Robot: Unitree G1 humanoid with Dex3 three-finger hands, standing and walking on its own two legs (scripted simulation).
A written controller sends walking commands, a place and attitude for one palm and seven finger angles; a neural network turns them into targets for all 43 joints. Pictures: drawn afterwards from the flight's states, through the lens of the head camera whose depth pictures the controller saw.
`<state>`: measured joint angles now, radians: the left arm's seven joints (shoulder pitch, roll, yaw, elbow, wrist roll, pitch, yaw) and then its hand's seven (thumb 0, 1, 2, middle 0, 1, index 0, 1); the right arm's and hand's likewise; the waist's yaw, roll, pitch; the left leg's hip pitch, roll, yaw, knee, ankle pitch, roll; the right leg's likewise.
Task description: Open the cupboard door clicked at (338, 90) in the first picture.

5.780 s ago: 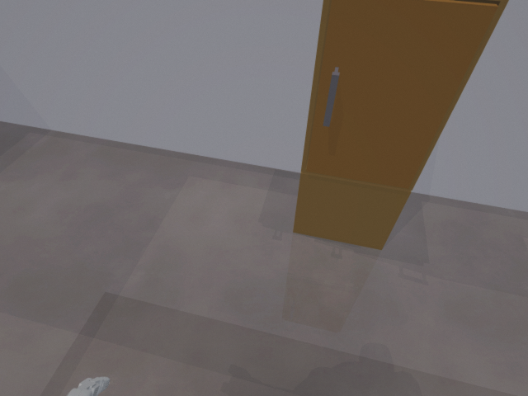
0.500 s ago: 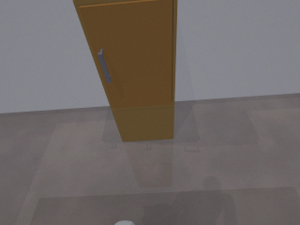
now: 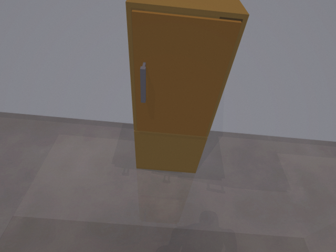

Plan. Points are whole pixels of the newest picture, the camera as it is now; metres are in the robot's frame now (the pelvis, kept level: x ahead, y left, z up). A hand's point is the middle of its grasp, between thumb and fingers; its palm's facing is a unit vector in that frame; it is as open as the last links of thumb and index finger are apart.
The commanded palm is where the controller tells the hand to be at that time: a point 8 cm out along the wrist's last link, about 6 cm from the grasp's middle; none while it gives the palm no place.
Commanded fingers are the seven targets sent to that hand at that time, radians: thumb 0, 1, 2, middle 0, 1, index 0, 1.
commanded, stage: take the last steps up to it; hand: left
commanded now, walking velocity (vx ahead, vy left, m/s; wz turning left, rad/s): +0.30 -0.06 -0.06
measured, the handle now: (143, 83) +0.74 +0.16 -0.02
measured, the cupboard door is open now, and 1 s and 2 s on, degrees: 0 0 0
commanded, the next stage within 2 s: come to a stop and stand still in 0.32 s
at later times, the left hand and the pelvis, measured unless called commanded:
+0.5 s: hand (135, 207) +0.29 +0.12 -0.18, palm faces -0.01 -0.98 -0.19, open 7.3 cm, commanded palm none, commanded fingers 0.00 0.90 0.90 -0.20 -0.30 -0.20 -0.30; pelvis +0.19 -0.05 -0.02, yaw -1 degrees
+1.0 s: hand (104, 219) +0.25 +0.21 -0.20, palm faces +0.06 -0.98 -0.19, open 7.4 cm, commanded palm none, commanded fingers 0.00 0.90 0.90 -0.20 -0.30 -0.20 -0.30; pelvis +0.21 +0.01 -0.01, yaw -1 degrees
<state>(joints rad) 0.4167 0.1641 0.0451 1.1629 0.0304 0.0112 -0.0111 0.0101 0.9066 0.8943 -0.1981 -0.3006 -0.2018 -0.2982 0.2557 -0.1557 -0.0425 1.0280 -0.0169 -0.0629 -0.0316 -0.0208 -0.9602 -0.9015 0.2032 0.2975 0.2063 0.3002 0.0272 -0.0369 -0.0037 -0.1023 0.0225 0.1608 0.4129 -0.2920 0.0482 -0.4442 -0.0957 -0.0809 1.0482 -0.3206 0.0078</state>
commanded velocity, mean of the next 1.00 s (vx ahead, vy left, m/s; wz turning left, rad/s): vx -0.03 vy -0.02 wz -0.02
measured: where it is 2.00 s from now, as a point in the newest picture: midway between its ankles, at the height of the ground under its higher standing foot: outside the picture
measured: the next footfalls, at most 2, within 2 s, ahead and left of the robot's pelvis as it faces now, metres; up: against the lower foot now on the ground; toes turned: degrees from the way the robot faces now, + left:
right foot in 0.36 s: +0.28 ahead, -0.13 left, +0.00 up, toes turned -9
left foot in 0.88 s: +0.22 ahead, +0.09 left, +0.00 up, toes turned +0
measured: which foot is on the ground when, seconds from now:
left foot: down 0.00-0.38, up 0.40-0.86, down 0.88-1.00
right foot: up 0.00-0.34, down 0.36-0.90, up 0.92-1.00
